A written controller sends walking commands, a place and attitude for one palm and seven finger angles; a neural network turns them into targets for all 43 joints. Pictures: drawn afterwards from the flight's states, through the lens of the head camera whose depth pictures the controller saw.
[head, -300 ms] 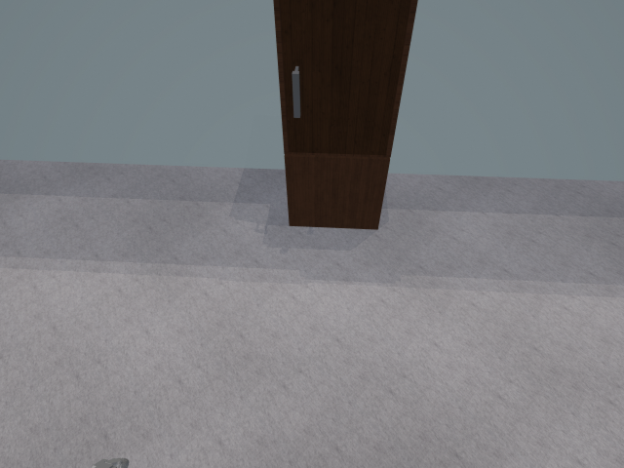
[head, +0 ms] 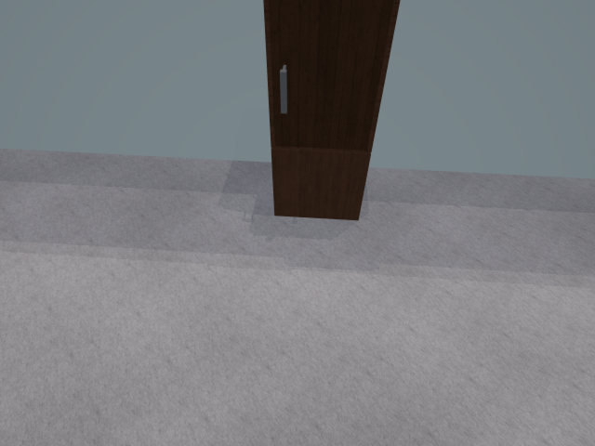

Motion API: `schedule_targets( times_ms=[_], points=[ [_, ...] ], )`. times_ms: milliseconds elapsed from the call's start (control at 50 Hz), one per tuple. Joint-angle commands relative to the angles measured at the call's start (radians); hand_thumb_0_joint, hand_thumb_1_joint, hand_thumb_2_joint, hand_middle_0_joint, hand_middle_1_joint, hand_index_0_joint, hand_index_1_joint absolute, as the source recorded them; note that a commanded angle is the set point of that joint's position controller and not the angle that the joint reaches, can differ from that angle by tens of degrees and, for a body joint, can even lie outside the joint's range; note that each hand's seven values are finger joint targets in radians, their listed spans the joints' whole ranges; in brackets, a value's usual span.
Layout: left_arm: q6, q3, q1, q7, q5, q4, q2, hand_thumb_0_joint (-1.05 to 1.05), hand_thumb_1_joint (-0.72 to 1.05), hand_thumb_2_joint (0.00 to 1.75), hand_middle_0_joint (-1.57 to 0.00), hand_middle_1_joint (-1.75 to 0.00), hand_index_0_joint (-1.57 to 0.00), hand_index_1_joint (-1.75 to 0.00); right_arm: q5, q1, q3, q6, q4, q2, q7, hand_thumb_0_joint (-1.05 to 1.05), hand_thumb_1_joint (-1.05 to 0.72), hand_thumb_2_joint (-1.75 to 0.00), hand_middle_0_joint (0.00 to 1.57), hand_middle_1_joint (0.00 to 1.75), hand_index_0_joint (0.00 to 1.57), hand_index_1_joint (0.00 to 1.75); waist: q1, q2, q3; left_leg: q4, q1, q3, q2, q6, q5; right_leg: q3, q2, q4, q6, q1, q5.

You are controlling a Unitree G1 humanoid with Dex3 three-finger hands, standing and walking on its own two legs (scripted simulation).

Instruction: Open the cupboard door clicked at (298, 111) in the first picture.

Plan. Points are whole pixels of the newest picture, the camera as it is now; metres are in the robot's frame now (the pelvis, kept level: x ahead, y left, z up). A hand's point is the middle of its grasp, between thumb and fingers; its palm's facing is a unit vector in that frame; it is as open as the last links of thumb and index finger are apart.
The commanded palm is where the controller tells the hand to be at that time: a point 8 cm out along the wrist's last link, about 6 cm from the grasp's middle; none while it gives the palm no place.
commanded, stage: stand and wait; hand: left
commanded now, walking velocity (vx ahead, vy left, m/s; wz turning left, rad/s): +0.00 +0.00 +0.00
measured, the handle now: (284, 89) +1.23 +0.12 -0.10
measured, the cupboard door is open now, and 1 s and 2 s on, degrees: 0 0 0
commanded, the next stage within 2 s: look at it before walking up in 0.52 s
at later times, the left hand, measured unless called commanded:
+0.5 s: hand out of the picture +0.05 +0.25 -0.15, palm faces -0.02 -0.94 -0.33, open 7.4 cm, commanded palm none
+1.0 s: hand out of the picture +0.07 +0.25 -0.15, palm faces -0.03 -0.94 -0.33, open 7.4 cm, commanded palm none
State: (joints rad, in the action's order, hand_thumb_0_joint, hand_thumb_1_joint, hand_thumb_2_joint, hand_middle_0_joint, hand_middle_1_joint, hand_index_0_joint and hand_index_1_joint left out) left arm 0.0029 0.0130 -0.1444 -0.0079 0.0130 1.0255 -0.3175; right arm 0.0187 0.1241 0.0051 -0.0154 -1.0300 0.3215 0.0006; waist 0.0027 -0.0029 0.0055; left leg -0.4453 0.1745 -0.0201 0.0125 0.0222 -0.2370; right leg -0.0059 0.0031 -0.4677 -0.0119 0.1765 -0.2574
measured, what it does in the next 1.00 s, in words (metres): stands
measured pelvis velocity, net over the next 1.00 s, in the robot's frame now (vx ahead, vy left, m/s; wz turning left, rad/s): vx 0.00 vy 0.01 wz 0.00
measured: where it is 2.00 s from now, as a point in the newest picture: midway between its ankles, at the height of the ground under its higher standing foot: outside the picture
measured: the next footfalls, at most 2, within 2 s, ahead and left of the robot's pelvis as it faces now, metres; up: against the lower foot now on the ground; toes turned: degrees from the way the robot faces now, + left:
left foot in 1.74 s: +0.16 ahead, +0.13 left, +0.00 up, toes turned +1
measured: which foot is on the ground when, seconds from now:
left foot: down 0.00-1.00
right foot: down 0.00-1.00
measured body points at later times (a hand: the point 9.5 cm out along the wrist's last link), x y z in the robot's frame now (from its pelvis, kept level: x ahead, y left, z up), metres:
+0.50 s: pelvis -0.01 +0.01 +0.00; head -0.01 +0.00 +0.45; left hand +0.05 +0.30 -0.13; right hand +0.06 -0.29 -0.13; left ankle +0.00 +0.14 -0.74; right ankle +0.00 -0.11 -0.74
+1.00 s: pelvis +0.00 +0.01 +0.00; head +0.00 +0.01 +0.45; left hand +0.07 +0.30 -0.13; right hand +0.08 -0.28 -0.13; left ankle +0.00 +0.14 -0.74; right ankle +0.00 -0.11 -0.74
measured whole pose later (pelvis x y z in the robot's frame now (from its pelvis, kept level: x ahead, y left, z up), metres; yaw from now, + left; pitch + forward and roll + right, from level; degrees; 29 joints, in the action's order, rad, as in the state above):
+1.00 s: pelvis +0.00 +0.01 +0.00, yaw +0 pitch -2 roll +0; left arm 0.00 0.01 -0.15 -0.01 0.02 1.08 -0.34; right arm 0.01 0.13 0.01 -0.02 -1.10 0.33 0.01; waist 0.00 0.00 0.02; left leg -0.38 0.15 -0.01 0.01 0.01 -0.20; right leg 0.00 0.00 -0.39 0.00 0.14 -0.21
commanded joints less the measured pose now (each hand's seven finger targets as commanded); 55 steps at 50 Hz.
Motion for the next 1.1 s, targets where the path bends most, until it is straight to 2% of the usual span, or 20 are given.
schedule_targets(
  times_ms=[0, 340, 520, 560, 660, 1080],
  points=[
    [-0.027, -0.051, 0.05, 0.018, -0.002, -0.054, -0.223, 0.0, 0.9, 0.9, -0.2, -0.3, -0.2, -0.3, -0.003, -0.048, -0.049, -0.021, 0.055, 0.205, -0.017, 0.0, -0.9, -0.9, 0.2, 0.3, 0.2, 0.3, -0.003, 0.014, -0.043, 0.074, -0.014, -0.069, 0.092, -0.051, 0.148, 0.112, -0.12, 0.11, -0.03, 0.01, 0.12],
    [-0.024, -0.046, 0.029, 0.016, -0.003, -0.004, -0.227, 0.0, 0.9, 0.9, -0.2, -0.3, -0.2, -0.3, -0.008, -0.028, -0.041, -0.019, -0.002, 0.216, -0.014, 0.0, -0.9, -0.9, 0.2, 0.3, 0.2, 0.3, 0.002, 0.007, -0.014, 0.113, 0.004, -0.086, 0.097, -0.049, 0.093, 0.117, -0.12, 0.149, -0.024, 0.004, 0.04],
    [-0.024, -0.044, 0.03, 0.016, -0.002, -0.001, -0.226, 0.0, 0.9, 0.9, -0.2, -0.3, -0.2, -0.3, -0.008, -0.029, -0.041, -0.019, -0.01, 0.218, -0.013, 0.0, -0.9, -0.9, 0.2, 0.3, 0.2, 0.3, 0.001, 0.0, -0.01, 0.125, -0.003, -0.09, 0.1, -0.05, 0.098, 0.115, -0.12, 0.15, -0.021, 0.007, 0.052],
    [-0.027, -0.044, 0.027, 0.016, -0.002, -0.001, -0.227, 0.0, 0.9, 0.9, -0.2, -0.3, -0.2, -0.3, -0.009, -0.031, -0.041, -0.02, -0.011, 0.217, -0.013, 0.0, -0.9, -0.9, 0.2, 0.3, 0.2, 0.3, 0.0, 0.015, -0.02, 0.118, -0.014, -0.087, 0.1, -0.05, 0.124, 0.118, -0.123, 0.151, -0.023, 0.001, 0.082],
    [-0.028, -0.043, 0.029, 0.018, -0.002, -0.002, -0.225, 0.0, 0.9, 0.9, -0.2, -0.3, -0.2, -0.3, -0.009, -0.038, -0.041, -0.022, -0.011, 0.219, -0.013, 0.0, -0.9, -0.9, 0.2, 0.3, 0.2, 0.3, 0.001, 0.003, -0.026, 0.123, -0.026, -0.087, 0.103, -0.049, 0.151, 0.112, -0.122, 0.145, -0.021, -0.007, 0.122],
    [-0.029, -0.043, 0.026, 0.018, -0.001, 0.0, -0.228, 0.0, 0.9, 0.9, -0.2, -0.3, -0.2, -0.3, -0.011, -0.047, -0.04, -0.018, -0.014, 0.221, -0.011, 0.0, -0.9, -0.9, 0.2, 0.3, 0.2, 0.3, 0.001, 0.009, -0.027, 0.13, -0.048, -0.081, 0.105, -0.047, 0.164, 0.109, -0.126, 0.159, -0.018, -0.018, 0.145]
  ],
)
